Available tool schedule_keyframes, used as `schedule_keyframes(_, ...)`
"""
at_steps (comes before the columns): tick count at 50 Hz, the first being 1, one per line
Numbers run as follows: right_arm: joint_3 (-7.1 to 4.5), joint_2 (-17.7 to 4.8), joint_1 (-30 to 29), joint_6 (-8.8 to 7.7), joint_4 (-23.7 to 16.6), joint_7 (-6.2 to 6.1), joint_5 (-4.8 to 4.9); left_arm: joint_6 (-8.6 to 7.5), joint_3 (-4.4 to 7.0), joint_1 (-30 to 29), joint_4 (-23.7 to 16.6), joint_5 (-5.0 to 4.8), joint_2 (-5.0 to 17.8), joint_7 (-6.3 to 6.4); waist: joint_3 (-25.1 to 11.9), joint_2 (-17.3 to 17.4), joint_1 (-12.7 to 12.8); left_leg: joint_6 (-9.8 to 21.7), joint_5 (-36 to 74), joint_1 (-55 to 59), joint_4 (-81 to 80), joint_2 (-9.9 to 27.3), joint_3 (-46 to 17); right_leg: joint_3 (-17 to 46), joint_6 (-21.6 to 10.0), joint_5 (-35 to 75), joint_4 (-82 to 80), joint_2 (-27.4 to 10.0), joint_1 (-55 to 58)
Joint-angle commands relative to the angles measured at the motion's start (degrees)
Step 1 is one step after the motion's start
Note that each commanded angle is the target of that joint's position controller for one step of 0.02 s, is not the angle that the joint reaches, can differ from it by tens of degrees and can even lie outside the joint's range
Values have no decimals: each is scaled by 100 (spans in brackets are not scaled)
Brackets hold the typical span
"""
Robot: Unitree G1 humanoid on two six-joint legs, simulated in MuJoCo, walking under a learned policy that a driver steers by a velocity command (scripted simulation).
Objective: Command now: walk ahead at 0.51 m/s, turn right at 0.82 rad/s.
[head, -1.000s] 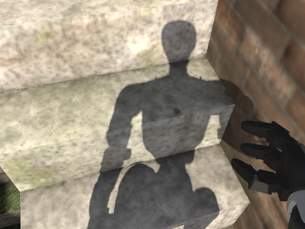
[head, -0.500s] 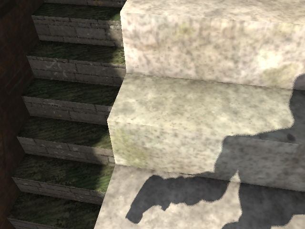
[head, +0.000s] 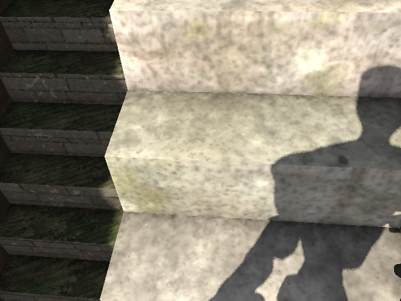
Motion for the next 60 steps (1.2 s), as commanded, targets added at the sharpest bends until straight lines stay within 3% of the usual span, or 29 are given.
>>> schedule_keyframes(1,73,139,302,-143,305,167,214,68,325,-1871,-1282,-96,1122,-81,478,-789,-791,-458,1297,1613,-2909,-111,340,1581,-1515,340,-965,-899,-1005)
schedule_keyframes(3,265,243,751,65,664,197,-8,214,222,-1431,-1087,-29,851,23,-282,-444,-728,-549,1877,2242,-2921,175,-54,2254,-1561,1094,-290,-1135,-923)
schedule_keyframes(4,243,460,1766,-228,630,233,295,-43,442,-1500,-958,-72,776,1030,428,-283,-1262,189,1471,3108,-4056,446,-79,845,-848,-853,773,-299,-1200)
schedule_keyframes(6,-8,-497,1688,-540,983,194,139,-294,319,-1935,-1308,-216,516,1333,563,1536,-1143,1152,2054,3828,-4379,2495,-2220,-863,-129,-1448,5043,-50,-4065)
schedule_keyframes(9,194,-173,892,-920,928,266,-95,-313,287,-2336,-1395,256,205,1476,635,-296,-447,1405,2280,3032,-4108,2382,-1612,-526,-244,-430,10159,-255,-4867)
schedule_keyframes(12,249,256,2140,-1036,1765,444,-194,-196,149,-3536,-1792,204,90,1278,1011,-659,-803,709,2545,3469,-4046,1998,-440,-498,-444,-294,10559,-288,-5833)
schedule_keyframes(15,176,-60,1490,-655,869,380,156,249,472,-3802,-2063,200,910,1466,1786,244,-1239,1568,6392,2675,-4457,1570,466,-1389,62,-2958,9015,69,-4807)
schedule_keyframes(18,199,-267,1369,-413,791,372,214,327,246,-3322,-2116,142,439,1513,1298,129,-782,1179,6530,2409,-4441,1123,956,-1821,-81,-2120,5924,-466,-3071)
schedule_keyframes(19,200,-331,1033,-349,634,398,292,379,221,-2568,-1822,-26,431,1514,574,134,-375,1063,8013,1572,-3980,863,995,-2412,-114,-1509,4405,-306,-625)
schedule_keyframes(20,199,-882,1206,-357,514,637,922,303,346,-1717,-1826,-1233,1127,1790,-257,1348,-54,939,9876,726,-2531,455,709,-2887,449,-2780,3085,444,2253)
schedule_keyframes(21,177,-1361,589,-335,98,749,1041,276,672,-579,-1627,-1085,1553,1865,-1359,945,850,394,8239,-568,-257,117,483,-1736,359,-462,1967,-259,4780)
schedule_keyframes(22,198,-1315,686,-334,-530,912,843,311,753,-1168,-1712,-422,1679,1932,-2873,-586,346,43,1273,-1515,3269,-386,-166,234,115,2103,1464,-1306,5511)
schedule_keyframes(23,44,-1186,937,-296,-902,957,545,319,517,-2122,-1876,329,1439,2047,-2860,-794,-574,-272,1374,-1778,5962,-436,-702,1224,-292,3280,1329,-2013,4249)
schedule_keyframes(25,141,-374,549,-195,-1527,899,296,71,106,-2673,-1324,71,581,2124,-344,-832,-1134,-238,1279,-3493,7712,-388,-841,924,-565,3386,1734,-2625,2516)
schedule_keyframes(26,143,116,1228,-46,-784,802,-139,-46,571,-2267,-1440,518,879,2125,-320,-1071,-1161,-387,1015,-2757,7627,117,-2098,1105,-700,471,1820,-3156,954)
schedule_keyframes(27,163,119,1665,51,-531,817,-310,-204,369,-3410,-1528,572,422,1880,866,-440,-1684,-288,835,-2555,7274,243,-2126,747,-347,-905,1736,-3017,-888)
schedule_keyframes(28,276,-63,1308,78,-1295,1018,-86,-419,-286,-4492,-1249,-286,-629,1607,1790,46,-2314,-2,1431,-2160,6525,-283,-1184,-469,-144,-182,1613,-2443,-1961)
schedule_keyframes(30,-92,-790,2739,401,-773,820,193,-496,-172,-5114,-1392,-560,280,1364,1107,91,-3553,185,2360,1117,2705,-229,-349,-2744,544,470,1321,-1775,-3316)
schedule_keyframes(31,202,-26,4409,436,75,573,254,-459,471,-5630,-1551,573,1420,1447,1043,-307,-3994,144,1100,1442,536,140,-248,-2368,135,677,1491,-2133,-2872)
schedule_keyframes(33,238,205,4285,283,527,503,218,-18,442,-3933,-1115,388,1282,1503,466,620,-3052,787,1670,2872,-1722,-652,332,-2562,-359,-493,3794,-956,-1450)
schedule_keyframes(34,109,-123,2569,187,190,445,59,172,255,-3715,-1604,92,566,1259,570,1304,-1832,1551,1191,2516,-1418,-696,-1983,-1774,95,-1155,5335,-90,-2529)
schedule_keyframes(37,-38,-599,1873,-104,-80,472,397,147,28,-3458,-2145,574,29,949,70,321,-952,1654,1916,2125,-2730,174,-4872,-482,116,-458,7471,71,-2851)
schedule_keyframes(45,-62,-520,2264,-82,354,206,311,201,-83,-4010,-2547,87,349,1183,1213,86,-1288,788,1330,1869,-3740,8,-4486,-865,584,-1095,4275,170,-2333)
schedule_keyframes(46,772,658,1637,-36,-123,296,-30,187,-395,-3710,-2852,208,-417,367,220,-53,-1063,733,2099,1029,-3384,-158,-4005,-423,792,-2670,3703,225,-1989)
schedule_keyframes(49,570,-81,667,111,-576,247,42,396,153,-1447,-1756,546,267,-252,-166,321,-841,733,1573,574,-3925,-5,-4842,-537,471,-236,2339,-109,220)
schedule_keyframes(53,358,-124,1380,113,-726,144,552,191,271,-2343,-1951,365,259,-175,-244,-190,-1376,290,950,1111,-2861,-624,-4179,-155,-87,2048,247,-872,1274)
schedule_keyframes(55,261,-223,2372,125,-678,224,327,-60,419,-2664,-1981,162,759,-69,-1020,-1949,-1866,-846,-1015,-1453,559,-1854,-2076,1614,-2232,6802,896,-3152,3174)
schedule_keyframes(56,85,-752,3082,47,-248,276,231,-91,565,-2612,-2196,178,1027,17,-802,-1459,-1568,-1204,-1237,-1407,2974,-1382,-1978,2124,-2617,6448,434,-3725,2219)
schedule_keyframes(60,232,-220,7,-467,-807,284,224,114,-65,-2576,-1765,57,10,211,622,72,-1008,-680,-480,-2308,4364,-647,-755,165,-1616,1967,-140,-1736,1095)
